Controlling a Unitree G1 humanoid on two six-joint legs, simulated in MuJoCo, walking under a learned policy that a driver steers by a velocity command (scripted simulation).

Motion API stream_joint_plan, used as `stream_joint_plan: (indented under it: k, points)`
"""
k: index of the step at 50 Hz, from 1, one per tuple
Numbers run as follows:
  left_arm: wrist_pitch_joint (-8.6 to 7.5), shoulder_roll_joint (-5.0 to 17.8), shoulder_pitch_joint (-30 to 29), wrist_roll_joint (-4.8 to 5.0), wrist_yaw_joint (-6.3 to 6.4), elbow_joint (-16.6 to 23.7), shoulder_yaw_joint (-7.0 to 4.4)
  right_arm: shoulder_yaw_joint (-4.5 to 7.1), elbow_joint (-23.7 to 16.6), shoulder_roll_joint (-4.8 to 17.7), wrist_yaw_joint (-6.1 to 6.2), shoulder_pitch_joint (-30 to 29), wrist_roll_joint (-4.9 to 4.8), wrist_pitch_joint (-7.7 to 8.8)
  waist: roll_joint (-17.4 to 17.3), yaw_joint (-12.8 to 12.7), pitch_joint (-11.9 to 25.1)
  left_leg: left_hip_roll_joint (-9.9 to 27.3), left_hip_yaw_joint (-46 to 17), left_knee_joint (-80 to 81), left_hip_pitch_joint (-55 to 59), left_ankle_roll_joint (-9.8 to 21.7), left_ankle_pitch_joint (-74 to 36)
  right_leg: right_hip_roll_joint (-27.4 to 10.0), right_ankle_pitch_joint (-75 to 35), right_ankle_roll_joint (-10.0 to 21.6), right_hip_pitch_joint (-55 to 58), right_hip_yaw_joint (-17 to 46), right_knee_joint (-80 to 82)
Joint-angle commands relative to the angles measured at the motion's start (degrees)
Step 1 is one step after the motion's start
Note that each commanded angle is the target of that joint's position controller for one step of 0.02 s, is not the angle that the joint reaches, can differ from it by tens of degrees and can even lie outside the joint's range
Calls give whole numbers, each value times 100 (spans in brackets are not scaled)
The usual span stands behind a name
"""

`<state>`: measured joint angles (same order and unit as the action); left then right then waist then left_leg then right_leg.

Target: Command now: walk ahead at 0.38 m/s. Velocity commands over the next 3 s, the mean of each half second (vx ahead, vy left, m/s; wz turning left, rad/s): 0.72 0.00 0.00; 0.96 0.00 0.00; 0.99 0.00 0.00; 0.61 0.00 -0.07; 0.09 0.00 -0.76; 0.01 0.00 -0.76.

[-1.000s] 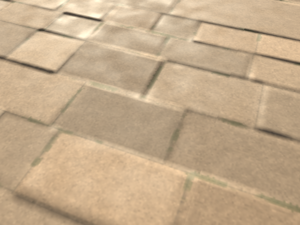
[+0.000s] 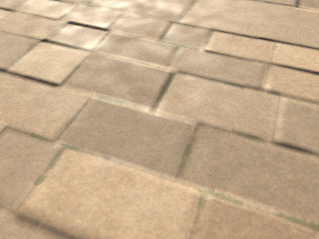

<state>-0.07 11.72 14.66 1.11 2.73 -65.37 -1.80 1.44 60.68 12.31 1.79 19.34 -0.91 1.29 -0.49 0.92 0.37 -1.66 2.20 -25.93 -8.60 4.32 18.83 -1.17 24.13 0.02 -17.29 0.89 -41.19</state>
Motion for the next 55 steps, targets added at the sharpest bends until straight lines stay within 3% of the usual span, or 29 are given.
stream_joint_plan:
  k: [1,3,6,7,8,10,11,12,13,14,15,16,17,19,22,26,30,33,35,36,37,38,39,40,41,44,49,52,55]
  points:
    - [-395,537,-930,66,-154,761,-114,219,-270,947,34,256,61,280,-562,81,-1197,2447,-3229,2285,140,1100,2549,-555,-12,267,-2652,251,-2003]
    - [-586,536,-651,54,-233,719,-167,201,-413,797,-15,129,-47,359,-358,-26,-731,2013,-2304,2106,510,764,1653,-689,-493,272,-2595,174,-1524]
    - [-684,341,-864,68,-267,825,-138,248,-501,981,-4,245,-72,352,-613,35,-493,1473,-1358,2062,-56,582,1032,-401,-858,59,-1368,-309,-153]
    - [-431,264,-928,-410,-499,968,-105,273,-355,1011,-87,374,328,307,-697,14,-425,1290,-1090,2072,-350,647,1370,-104,-493,51,-837,-670,331]
    - [-299,270,-934,-417,-562,1046,-138,303,-379,1042,-124,355,357,290,-823,-7,-550,1300,-1016,2014,-639,701,1476,-15,-476,49,-446,-856,555]
    - [-232,333,-439,-291,-547,1025,-168,352,-487,1110,-158,64,218,286,-723,-283,-655,1409,-974,1726,-1317,733,1834,27,-1009,119,523,-1052,970]
    - [-265,445,76,-285,-502,898,-219,364,-548,1125,-174,-111,193,298,-488,-546,-596,1312,-864,1267,-1681,700,1692,108,-964,166,1205,-1073,1123]
    - [-373,677,1117,-289,-425,578,-327,321,-603,990,-199,-250,259,333,162,-1036,-227,952,-507,-169,-2128,632,965,106,-587,211,2354,-845,1343]
    - [-485,1275,2241,-429,-323,352,-462,179,-862,460,-223,-679,361,388,1677,-1525,127,326,162,-2849,-2933,397,631,-1222,1350,308,2937,1075,2262]
    - [-501,1390,2100,-462,-318,379,-389,115,-1229,47,-274,-731,212,463,2321,-1077,64,-399,-609,-4334,-4314,429,906,-2080,3354,637,2789,4148,3628]
    - [-474,1290,1153,-406,-318,609,-359,133,-1270,264,-322,-698,219,468,1348,-544,-349,209,-964,-5013,-4726,522,128,-2256,3338,821,2351,3968,3514]
    - [-519,979,645,-330,-361,821,-291,176,-1250,517,-393,-766,243,485,583,-377,-341,535,-863,-4944,-4568,475,-573,-1996,2448,801,1989,3161,3280]
    - [-565,852,490,-280,-386,854,-252,189,-1164,532,-440,-593,280,476,353,-176,-226,760,-754,-4661,-4141,341,-860,-1676,1720,754,1694,2420,3340]
    - [-666,607,552,-260,-338,803,-163,182,-1140,488,-530,-565,402,325,445,-36,-263,935,-521,-4504,-3807,71,-1046,-1306,1047,746,1334,1691,3609]
    - [-740,545,1070,-234,-317,633,-135,144,-1349,407,-564,-1182,334,152,256,-127,-700,949,-242,-4222,-4314,-106,-1454,-1054,38,857,1374,1053,3819]
    - [-796,485,1466,-198,-313,607,-81,86,-1756,381,-552,-2284,267,134,223,-317,-987,801,151,-2786,-4205,-215,-1881,-845,-1402,1009,1466,392,4129]
    - [-827,581,1627,-161,-238,537,-62,-14,-1999,272,-550,-2834,224,157,309,-336,-1097,575,550,-1317,-3432,85,-2166,-956,-3473,979,2037,-108,4449]
    - [-783,870,1592,-227,-211,528,-92,38,-1959,466,-438,-2502,213,194,669,-38,-529,-32,869,-923,-2312,423,-1635,-1090,-7290,860,2770,-483,3399]
    - [-633,1236,1464,-363,-125,516,-205,202,-1552,858,-318,-943,207,225,1018,726,383,-371,717,-944,-772,630,-903,-1231,-8580,785,2891,-536,1358]
    - [-552,1311,1196,-364,-108,581,-249,322,-1136,1056,-237,364,223,233,892,1347,917,-284,598,-540,619,724,-902,-1082,-7930,739,2314,-627,-294]
    - [-565,919,1173,-359,-161,717,-178,471,-920,1521,-142,1355,335,229,381,1512,1538,851,-705,-727,2189,842,917,-647,-5464,791,833,-534,-2342]
    - [-694,37,1745,-32,-360,923,-26,575,-868,1782,-206,1072,397,228,-1664,564,2012,2234,-4394,681,3334,1383,2912,595,-189,560,-1550,52,-4403]
    - [-761,607,1221,-48,-329,1069,-112,553,-929,1491,-309,467,324,241,-884,558,1443,2102,-4883,1379,2917,1352,2843,302,-430,793,-2360,607,-4694]
    - [-778,719,562,-55,-312,1245,-143,456,-924,1050,-318,76,317,311,-229,455,606,2006,-3786,1299,2062,1265,1922,-40,-941,825,-2552,461,-4543]
    - [-776,607,411,-97,-324,1300,-104,362,-818,648,-328,-19,340,369,341,237,144,1841,-3092,1419,1142,1140,1134,-271,-1130,834,-2295,428,-4143]
    - [-500,209,404,-359,-484,1417,3,204,-568,340,-255,-39,260,527,52,-335,-327,1282,-1927,1813,-322,808,724,-624,-1164,621,-1730,442,-3413]
    - [-413,385,-1290,-382,-596,2150,112,178,-477,529,-296,564,120,676,51,-82,-1128,758,-723,2464,-647,733,-1086,-776,-2424,315,-2504,-310,-1517]
    - [-487,243,-2004,-257,-675,2404,242,161,-397,636,-262,976,23,752,-15,149,-1143,713,-300,2775,-566,518,-3064,-413,-3495,421,-1430,-825,205]
    - [-495,473,-2114,-225,-595,2476,204,170,-312,911,-211,1162,51,732,-199,141,-839,892,-32,2449,977,325,-5490,5,-3597,639,-1232,-1004,972]
